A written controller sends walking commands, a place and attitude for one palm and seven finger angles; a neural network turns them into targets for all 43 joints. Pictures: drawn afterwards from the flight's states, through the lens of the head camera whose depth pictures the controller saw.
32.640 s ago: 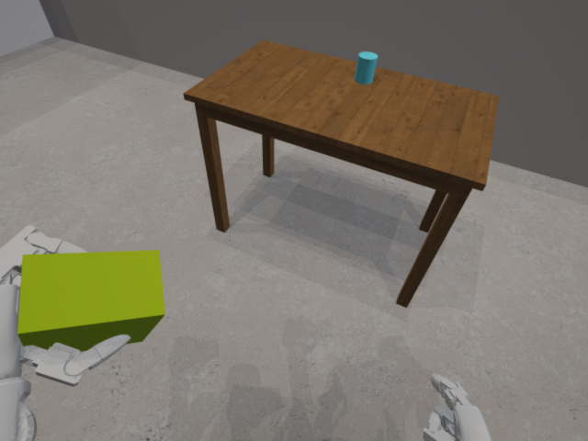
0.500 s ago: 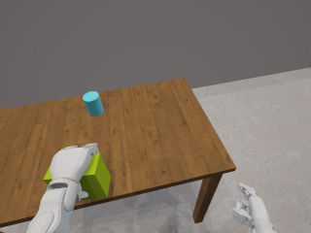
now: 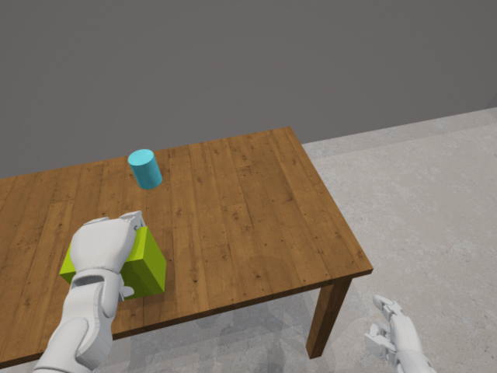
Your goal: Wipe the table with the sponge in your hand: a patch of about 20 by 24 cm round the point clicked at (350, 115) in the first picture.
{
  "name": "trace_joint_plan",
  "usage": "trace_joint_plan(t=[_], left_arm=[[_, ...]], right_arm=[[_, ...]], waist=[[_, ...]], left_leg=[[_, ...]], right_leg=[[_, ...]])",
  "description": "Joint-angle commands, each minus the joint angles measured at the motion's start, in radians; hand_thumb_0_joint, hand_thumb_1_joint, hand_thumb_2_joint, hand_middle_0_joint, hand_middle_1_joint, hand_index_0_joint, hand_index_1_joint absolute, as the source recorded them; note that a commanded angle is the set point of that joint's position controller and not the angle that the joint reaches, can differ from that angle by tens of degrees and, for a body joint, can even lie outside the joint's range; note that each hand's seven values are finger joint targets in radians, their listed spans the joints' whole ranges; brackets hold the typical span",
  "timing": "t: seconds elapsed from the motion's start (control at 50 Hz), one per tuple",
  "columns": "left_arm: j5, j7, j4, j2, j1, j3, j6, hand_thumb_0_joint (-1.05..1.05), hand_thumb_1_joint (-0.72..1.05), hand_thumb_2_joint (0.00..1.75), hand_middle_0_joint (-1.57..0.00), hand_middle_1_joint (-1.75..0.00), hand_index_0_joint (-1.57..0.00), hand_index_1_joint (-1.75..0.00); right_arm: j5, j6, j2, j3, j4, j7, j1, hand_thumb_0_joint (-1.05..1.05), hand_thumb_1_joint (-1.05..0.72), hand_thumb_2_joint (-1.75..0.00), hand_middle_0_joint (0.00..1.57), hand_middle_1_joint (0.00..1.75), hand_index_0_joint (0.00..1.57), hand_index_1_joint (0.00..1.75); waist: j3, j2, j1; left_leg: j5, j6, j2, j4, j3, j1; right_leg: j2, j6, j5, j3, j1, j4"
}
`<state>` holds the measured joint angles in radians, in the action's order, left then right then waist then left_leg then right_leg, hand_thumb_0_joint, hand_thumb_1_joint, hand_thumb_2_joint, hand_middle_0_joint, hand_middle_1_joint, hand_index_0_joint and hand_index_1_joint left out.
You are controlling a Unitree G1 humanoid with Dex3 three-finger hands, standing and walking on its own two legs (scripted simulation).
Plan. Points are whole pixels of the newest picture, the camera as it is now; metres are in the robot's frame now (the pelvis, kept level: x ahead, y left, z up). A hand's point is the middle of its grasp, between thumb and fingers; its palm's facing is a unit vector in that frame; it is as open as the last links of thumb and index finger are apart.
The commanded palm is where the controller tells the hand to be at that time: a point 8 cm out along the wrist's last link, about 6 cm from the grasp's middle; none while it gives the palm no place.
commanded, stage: move the sponge above the wiping area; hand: left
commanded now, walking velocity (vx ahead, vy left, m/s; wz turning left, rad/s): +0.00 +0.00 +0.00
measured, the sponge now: (123, 272) +0.25 +0.28 +0.01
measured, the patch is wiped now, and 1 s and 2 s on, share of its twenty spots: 0.00 0.00 0.00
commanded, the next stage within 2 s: lower the sponge onto the table in 0.28 s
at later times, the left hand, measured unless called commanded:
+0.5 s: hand (98, 259) +0.24 +0.30 +0.06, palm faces +0.07 -0.07 -0.99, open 10.5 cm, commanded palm +0.22 +0.28 +0.11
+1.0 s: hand (103, 281) +0.22 +0.30 +0.02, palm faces -0.07 -0.13 -0.99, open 10.5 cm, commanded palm +0.21 +0.27 +0.09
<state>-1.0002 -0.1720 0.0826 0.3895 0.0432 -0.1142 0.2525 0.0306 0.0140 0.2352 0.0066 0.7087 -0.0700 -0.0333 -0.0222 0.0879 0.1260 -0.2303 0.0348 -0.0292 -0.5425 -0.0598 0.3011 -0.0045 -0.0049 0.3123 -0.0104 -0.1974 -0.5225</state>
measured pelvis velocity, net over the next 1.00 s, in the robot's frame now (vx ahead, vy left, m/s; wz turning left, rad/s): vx -0.01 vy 0.01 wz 0.02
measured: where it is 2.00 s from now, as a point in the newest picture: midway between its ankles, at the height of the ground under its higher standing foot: outside the picture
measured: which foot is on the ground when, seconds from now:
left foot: down 0.00-1.00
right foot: down 0.00-1.00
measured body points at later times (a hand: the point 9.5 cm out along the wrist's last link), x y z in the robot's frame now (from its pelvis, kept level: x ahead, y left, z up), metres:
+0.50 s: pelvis +0.00 +0.01 +0.00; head -0.01 -0.03 +0.45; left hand +0.23 +0.30 +0.11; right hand +0.24 -0.20 -0.09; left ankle +0.04 +0.14 -0.73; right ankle -0.02 -0.12 -0.73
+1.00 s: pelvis -0.01 +0.01 +0.00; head -0.02 -0.02 +0.45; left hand +0.22 +0.30 +0.08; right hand +0.23 -0.20 -0.09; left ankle +0.04 +0.14 -0.73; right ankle -0.02 -0.12 -0.73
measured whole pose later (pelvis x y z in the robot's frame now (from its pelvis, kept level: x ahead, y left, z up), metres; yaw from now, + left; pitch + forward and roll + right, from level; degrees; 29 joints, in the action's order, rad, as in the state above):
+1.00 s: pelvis -0.01 +0.01 +0.00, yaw +1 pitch -1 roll -1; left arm -0.96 -0.12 0.15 0.38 0.07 -0.11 0.38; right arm 0.05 0.04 0.24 -0.01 0.70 -0.06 -0.04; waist -0.03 0.09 0.10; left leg -0.21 0.02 -0.01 -0.54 -0.07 0.32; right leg 0.01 0.01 0.30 -0.02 -0.20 -0.52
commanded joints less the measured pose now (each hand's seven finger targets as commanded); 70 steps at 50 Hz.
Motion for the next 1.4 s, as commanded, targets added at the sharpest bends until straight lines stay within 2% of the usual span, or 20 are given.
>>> trace_joint_plan(t=[0.0, 0.06, 0.12, 0.24, 0.3, 0.34, 0.36, 0.48, 0.58, 0.64, 0.68, 0.74, 0.76, 0.88, 0.96, 1.08, 1.14, 1.16, 1.26, 1.38], left_arm=[[0.026, -0.046, -0.152, 0.148, -0.144, 0.118, 0.113, 0.00, 0.10, 1.30, -1.20, -1.60, -1.20, -1.60], [0.051, 0.028, -0.132, 0.084, -0.103, 0.022, 0.178, 0.00, 0.10, 1.30, -1.20, -1.60, -1.20, -1.60], [0.035, 0.084, -0.167, 0.131, -0.175, 0.012, 0.167, 0.00, 0.10, 1.30, -1.20, -1.60, -1.20, -1.60], [-0.043, 0.015, -0.369, 0.323, -0.270, 0.206, -0.035, 0.00, 0.10, 1.30, -1.20, -1.60, -1.20, -1.60], [-0.050, -0.060, -0.348, 0.242, -0.211, 0.188, -0.054, 0.00, 0.10, 1.30, -1.20, -1.60, -1.20, -1.60], [-0.033, -0.089, -0.265, 0.283, -0.165, 0.256, 0.004, 0.00, 0.10, 1.30, -1.20, -1.60, -1.20, -1.60], [-0.016, -0.086, -0.246, 0.207, -0.167, 0.192, 0.035, 0.00, 0.10, 1.30, -1.20, -1.60, -1.20, -1.60], [0.058, 0.039, -0.139, 0.130, -0.138, 0.044, 0.182, 0.00, 0.10, 1.30, -1.20, -1.60, -1.20, -1.60], [0.006, 0.094, -0.301, 0.189, -0.226, 0.055, 0.070, 0.00, 0.10, 1.30, -1.20, -1.60, -1.20, -1.60], [-0.029, 0.048, -0.326, 0.298, -0.250, 0.177, -0.015, 0.00, 0.10, 1.30, -1.20, -1.60, -1.20, -1.60], [-0.054, -0.005, -0.302, 0.271, -0.248, 0.186, -0.044, 0.00, 0.10, 1.30, -1.20, -1.60, -1.20, -1.60], [-0.043, -0.062, -0.209, 0.278, -0.193, 0.239, -0.003, 0.00, 0.10, 1.30, -1.20, -1.60, -1.20, -1.60], [-0.029, -0.066, -0.209, 0.193, -0.205, 0.169, 0.016, 0.00, 0.10, 1.30, -1.20, -1.60, -1.20, -1.60], [0.025, -0.005, -0.141, 0.122, -0.159, 0.056, 0.120, 0.00, 0.10, 1.30, -1.20, -1.60, -1.20, -1.60], [0.010, 0.043, -0.176, 0.118, -0.251, 0.014, 0.077, 0.00, 0.10, 1.30, -1.20, -1.60, -1.20, -1.60], [-0.048, -0.037, -0.214, 0.219, -0.286, 0.136, -0.056, 0.00, 0.10, 1.30, -1.20, -1.60, -1.20, -1.60], [-0.057, -0.097, -0.141, 0.252, -0.247, 0.208, -0.027, 0.00, 0.10, 1.30, -1.20, -1.60, -1.20, -1.60], [-0.047, -0.105, -0.139, 0.177, -0.240, 0.149, -0.009, 0.00, 0.10, 1.30, -1.20, -1.60, -1.20, -1.60], [0.003, -0.086, -0.026, 0.105, -0.208, 0.072, 0.105, 0.00, 0.10, 1.30, -1.20, -1.60, -1.20, -1.60], [-0.009, -0.011, -0.069, 0.134, -0.251, 0.045, 0.071, 0.00, 0.10, 1.30, -1.20, -1.60, -1.20, -1.60]], right_arm=[[0.024, -0.044, 0.113, 0.033, -0.182, 0.015, 0.215, 0.00, -0.90, -0.90, 0.20, 0.30, 0.20, 0.30], [0.037, -0.026, 0.120, 0.020, -0.197, 0.020, 0.227, 0.00, -0.90, -0.90, 0.20, 0.30, 0.20, 0.30], [0.035, -0.023, 0.120, 0.011, -0.206, 0.014, 0.224, 0.00, -0.90, -0.90, 0.20, 0.30, 0.20, 0.30], [-0.010, -0.060, 0.110, 0.035, -0.196, -0.017, 0.158, 0.00, -0.90, -0.90, 0.20, 0.30, 0.20, 0.30], [-0.016, -0.065, 0.101, 0.042, -0.190, -0.012, 0.146, 0.00, -0.90, -0.90, 0.20, 0.30, 0.20, 0.30], [-0.008, -0.052, 0.117, 0.046, -0.173, -0.005, 0.164, 0.00, -0.90, -0.90, 0.20, 0.30, 0.20, 0.30], [0.005, -0.048, 0.106, 0.042, -0.180, 0.003, 0.166, 0.00, -0.90, -0.90, 0.20, 0.30, 0.20, 0.30], [0.042, -0.022, 0.118, 0.012, -0.196, 0.009, 0.237, 0.00, -0.90, -0.90, 0.20, 0.30, 0.20, 0.30], [0.019, -0.046, 0.104, 0.012, -0.217, 0.001, 0.199, 0.00, -0.90, -0.90, 0.20, 0.30, 0.20, 0.30], [-0.004, -0.052, 0.109, 0.024, -0.196, -0.014, 0.172, 0.00, -0.90, -0.90, 0.20, 0.30, 0.20, 0.30], [-0.010, -0.059, 0.097, 0.030, -0.193, -0.017, 0.158, 0.00, -0.90, -0.90, 0.20, 0.30, 0.20, 0.30], [-0.004, -0.047, 0.115, 0.038, -0.171, -0.012, 0.172, 0.00, -0.90, -0.90, 0.20, 0.30, 0.20, 0.30], [0.007, -0.045, 0.102, 0.036, -0.180, -0.007, 0.175, 0.00, -0.90, -0.90, 0.20, 0.30, 0.20, 0.30], [0.031, -0.034, 0.113, 0.024, -0.190, 0.007, 0.220, 0.00, -0.90, -0.90, 0.20, 0.30, 0.20, 0.30], [0.025, -0.042, 0.111, 0.022, -0.199, -0.004, 0.196, 0.00, -0.90, -0.90, 0.20, 0.30, 0.20, 0.30], [-0.002, -0.064, 0.101, 0.041, -0.182, -0.017, 0.149, 0.00, -0.90, -0.90, 0.20, 0.30, 0.20, 0.30], [-0.005, -0.050, 0.116, 0.050, -0.162, -0.014, 0.154, 0.00, -0.90, -0.90, 0.20, 0.30, 0.20, 0.30], [0.005, -0.049, 0.105, 0.048, -0.171, -0.009, 0.155, 0.00, -0.90, -0.90, 0.20, 0.30, 0.20, 0.30], [0.028, -0.031, 0.115, 0.039, -0.170, 0.003, 0.186, 0.00, -0.90, -0.90, 0.20, 0.30, 0.20, 0.30], [0.026, -0.036, 0.117, 0.034, -0.184, 0.001, 0.174, 0.00, -0.90, -0.90, 0.20, 0.30, 0.20, 0.30]], waist=[[-0.210, -0.057, 0.003], [-0.157, -0.097, -0.020], [-0.144, -0.124, -0.035], [-0.296, 0.021, -0.005], [-0.282, 0.056, -0.010], [-0.255, 0.027, 0.009], [-0.228, 0.002, -0.006], [-0.138, -0.098, -0.024], [-0.234, -0.027, -0.029], [-0.232, 0.013, -0.013], [-0.227, 0.014, -0.010], [-0.199, 0.005, 0.007], [-0.199, -0.005, -0.009], [-0.181, -0.060, -0.022], [-0.179, -0.044, -0.048], [-0.234, -0.007, -0.026], [-0.220, -0.003, -0.004], [-0.220, 0.000, -0.014], [-0.196, -0.049, -0.017], [-0.211, -0.063, -0.039]], left_leg=[[0.226, -0.051, 0.052, 0.064, 0.019, -0.155], [0.172, -0.061, 0.056, 0.076, 0.019, -0.121], [0.130, -0.071, 0.063, 0.069, 0.010, -0.117], [0.250, -0.073, 0.059, 0.019, 0.002, -0.225], [0.317, -0.059, 0.051, 0.007, 0.011, -0.228], [0.307, -0.050, 0.050, 0.025, 0.002, -0.206], [0.278, -0.050, 0.042, 0.036, 0.015, -0.177], [0.124, -0.061, 0.056, 0.089, 0.007, -0.118], [0.162, -0.079, 0.060, 0.055, 0.003, -0.173], [0.174, -0.070, 0.056, 0.045, -0.008, -0.193], [0.202, -0.063, 0.053, 0.036, -0.003, -0.199], [0.195, -0.050, 0.052, 0.052, -0.006, -0.179], [0.177, -0.051, 0.044, 0.059, 0.009, -0.163], [0.125, -0.057, 0.055, 0.077, 0.012, -0.130], [0.070, -0.075, 0.060, 0.067, 0.012, -0.128], [0.125, -0.067, 0.057, 0.034, 0.000, -0.164], [0.142, -0.053, 0.054, 0.040, 0.001, -0.148], [0.130, -0.055, 0.051, 0.042, 0.014, -0.134], [0.084, -0.055, 0.053, 0.059, 0.025, -0.099], [0.094, -0.073, 0.062, 0.027, 0.013, -0.104]], right_leg=[[-0.012, -0.055, -0.285, -0.002, -0.008, 0.094], [-0.012, -0.047, -0.249, -0.016, -0.016, 0.103], [-0.007, -0.041, -0.203, -0.002, -0.043, 0.113], [-0.024, -0.072, -0.300, 0.035, -0.022, 0.083], [-0.018, -0.077, -0.333, 0.017, -0.048, 0.072], [-0.028, -0.083, -0.336, 0.038, -0.026, 0.079], [-0.020, -0.070, -0.314, 0.008, -0.031, 0.077], [-0.010, -0.043, -0.175, -0.016, -0.035, 0.117], [-0.013, -0.052, -0.198, -0.016, -0.027, 0.095], [-0.029, -0.068, -0.202, 0.022, -0.043, 0.106], [-0.028, -0.074, -0.199, 0.013, -0.069, 0.101], [-0.037, -0.082, -0.197, 0.034, -0.064, 0.108], [-0.029, -0.070, -0.183, 0.002, -0.066, 0.101], [-0.020, -0.051, -0.165, -0.015, -0.047, 0.109], [-0.021, -0.050, -0.118, -0.021, -0.076, 0.105], [-0.032, -0.067, -0.143, 0.001, -0.101, 0.084], [-0.037, -0.077, -0.154, 0.024, -0.096, 0.088], [-0.033, -0.068, -0.143, -0.004, -0.099, 0.080], [-0.027, -0.054, -0.117, -0.020, -0.088, 0.087], [-0.022, -0.053, -0.149, -0.015, -0.099, 0.075]])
